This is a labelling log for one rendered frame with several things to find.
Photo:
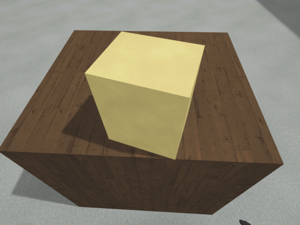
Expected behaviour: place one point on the pedestal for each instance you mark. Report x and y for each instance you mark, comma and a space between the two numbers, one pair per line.
226, 146

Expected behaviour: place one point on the carton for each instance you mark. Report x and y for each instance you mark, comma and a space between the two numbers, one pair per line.
143, 87

